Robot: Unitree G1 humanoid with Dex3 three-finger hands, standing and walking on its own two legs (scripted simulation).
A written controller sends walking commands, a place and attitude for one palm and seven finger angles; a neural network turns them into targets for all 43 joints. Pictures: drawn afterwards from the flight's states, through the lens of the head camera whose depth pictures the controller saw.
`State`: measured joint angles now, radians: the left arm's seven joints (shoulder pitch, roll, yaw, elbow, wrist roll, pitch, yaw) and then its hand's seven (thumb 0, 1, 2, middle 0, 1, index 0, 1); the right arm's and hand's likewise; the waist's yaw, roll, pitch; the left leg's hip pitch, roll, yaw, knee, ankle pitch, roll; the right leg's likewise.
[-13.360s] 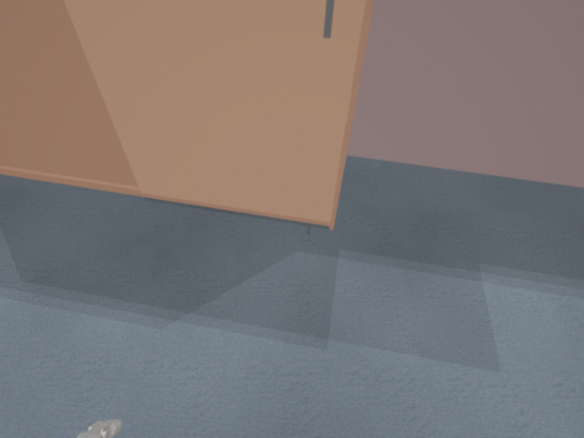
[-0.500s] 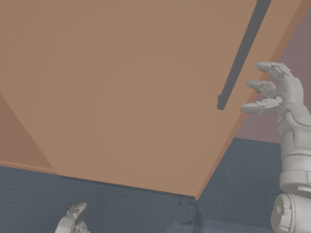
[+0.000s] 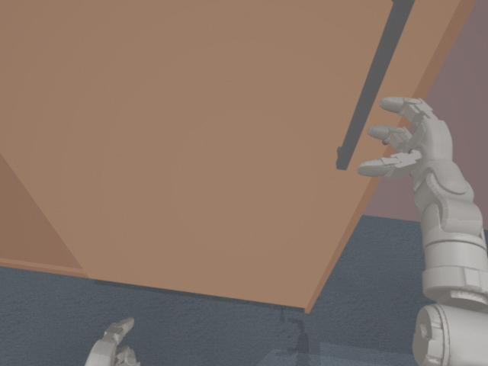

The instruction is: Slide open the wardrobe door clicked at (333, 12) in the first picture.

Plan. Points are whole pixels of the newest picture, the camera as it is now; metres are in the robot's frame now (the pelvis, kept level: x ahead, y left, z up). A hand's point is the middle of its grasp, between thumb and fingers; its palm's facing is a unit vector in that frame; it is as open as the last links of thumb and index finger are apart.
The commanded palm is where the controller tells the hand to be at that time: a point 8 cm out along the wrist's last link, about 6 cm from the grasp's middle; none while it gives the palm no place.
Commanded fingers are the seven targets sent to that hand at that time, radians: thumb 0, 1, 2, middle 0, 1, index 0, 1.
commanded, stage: feel for the door with the fingertips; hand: right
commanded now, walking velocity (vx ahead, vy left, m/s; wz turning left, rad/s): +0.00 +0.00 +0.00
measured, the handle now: (364, 94) +0.50 -0.16 +0.24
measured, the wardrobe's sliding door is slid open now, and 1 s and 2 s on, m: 0.00 0.00 0.00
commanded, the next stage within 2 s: slide the fingers in behind the handle in 0.56 s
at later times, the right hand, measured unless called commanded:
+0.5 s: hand (381, 131) +0.45 -0.18 +0.20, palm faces +0.08 +1.00 +0.01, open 14.0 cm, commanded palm +0.42 -0.23 +0.20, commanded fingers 0.00 0.50 -0.30 0.30 1.20 0.30 1.20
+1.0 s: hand (377, 131) +0.44 -0.18 +0.20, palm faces +0.07 +1.00 +0.01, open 14.0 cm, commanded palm +0.41 -0.22 +0.20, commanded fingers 0.00 0.50 -0.30 0.30 1.20 0.30 1.20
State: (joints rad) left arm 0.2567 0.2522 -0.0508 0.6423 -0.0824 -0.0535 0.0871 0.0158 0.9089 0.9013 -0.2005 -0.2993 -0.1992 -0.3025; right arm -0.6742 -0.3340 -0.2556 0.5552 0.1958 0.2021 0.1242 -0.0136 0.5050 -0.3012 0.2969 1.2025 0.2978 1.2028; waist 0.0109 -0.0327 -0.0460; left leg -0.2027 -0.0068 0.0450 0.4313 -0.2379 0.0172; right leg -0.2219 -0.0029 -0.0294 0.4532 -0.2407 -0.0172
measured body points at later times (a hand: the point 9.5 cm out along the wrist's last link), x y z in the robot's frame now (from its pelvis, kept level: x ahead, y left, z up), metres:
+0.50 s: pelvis +0.00 +0.00 +0.00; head +0.01 +0.01 +0.45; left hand +0.09 +0.27 -0.11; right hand +0.44 -0.24 +0.20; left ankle -0.01 +0.11 -0.74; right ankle +0.00 -0.11 -0.74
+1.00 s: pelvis +0.00 +0.00 +0.00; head +0.00 +0.01 +0.45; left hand +0.11 +0.25 -0.11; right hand +0.43 -0.23 +0.20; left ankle -0.01 +0.11 -0.74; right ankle +0.00 -0.11 -0.74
